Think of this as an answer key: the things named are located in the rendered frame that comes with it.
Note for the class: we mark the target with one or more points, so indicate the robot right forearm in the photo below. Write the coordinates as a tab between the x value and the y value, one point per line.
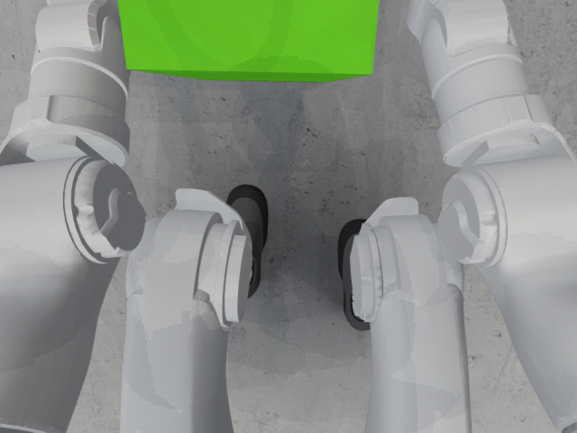
476	77

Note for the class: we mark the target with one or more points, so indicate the robot right shin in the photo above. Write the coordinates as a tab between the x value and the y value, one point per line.
409	206

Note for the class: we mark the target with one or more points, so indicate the left robot thigh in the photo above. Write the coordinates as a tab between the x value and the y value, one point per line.
174	369

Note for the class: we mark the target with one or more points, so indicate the robot left forearm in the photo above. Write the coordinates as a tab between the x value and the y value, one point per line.
79	87

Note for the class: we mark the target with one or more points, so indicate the robot right upper arm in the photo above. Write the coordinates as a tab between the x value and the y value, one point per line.
516	222

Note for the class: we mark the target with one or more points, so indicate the carton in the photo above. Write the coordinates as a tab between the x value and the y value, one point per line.
251	40

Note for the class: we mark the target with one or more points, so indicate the robot left upper arm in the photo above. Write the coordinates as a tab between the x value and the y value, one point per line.
64	226

